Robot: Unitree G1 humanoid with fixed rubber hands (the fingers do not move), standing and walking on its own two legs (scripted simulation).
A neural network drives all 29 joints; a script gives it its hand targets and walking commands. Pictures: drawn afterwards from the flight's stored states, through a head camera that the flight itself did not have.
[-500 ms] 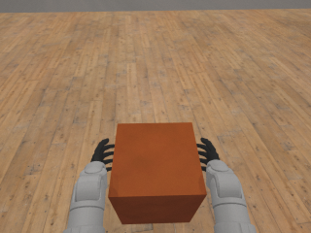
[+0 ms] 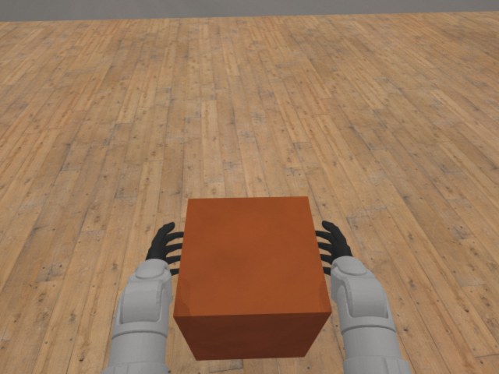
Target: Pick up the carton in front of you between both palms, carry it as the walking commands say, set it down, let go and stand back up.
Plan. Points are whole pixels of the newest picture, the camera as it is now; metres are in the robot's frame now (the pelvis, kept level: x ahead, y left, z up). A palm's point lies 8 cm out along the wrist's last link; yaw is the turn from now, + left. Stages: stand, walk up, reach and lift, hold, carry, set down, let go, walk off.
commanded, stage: carry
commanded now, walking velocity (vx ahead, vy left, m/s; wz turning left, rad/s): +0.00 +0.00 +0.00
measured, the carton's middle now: (249, 282) +0.29 +0.00 -0.04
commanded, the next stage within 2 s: hold in 0.14 s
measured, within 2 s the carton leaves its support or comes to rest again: neither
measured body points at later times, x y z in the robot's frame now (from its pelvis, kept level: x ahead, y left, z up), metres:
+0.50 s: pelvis -0.01 +0.02 +0.01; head -0.03 +0.04 +0.46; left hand +0.31 +0.12 +0.04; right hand +0.25 -0.18 +0.04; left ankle +0.07 +0.14 -0.73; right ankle -0.03 -0.08 -0.73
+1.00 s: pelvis +0.00 +0.07 +0.01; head -0.04 +0.09 +0.46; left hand +0.32 +0.15 +0.04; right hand +0.26 -0.14 +0.05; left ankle +0.07 +0.15 -0.73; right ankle -0.03 -0.08 -0.73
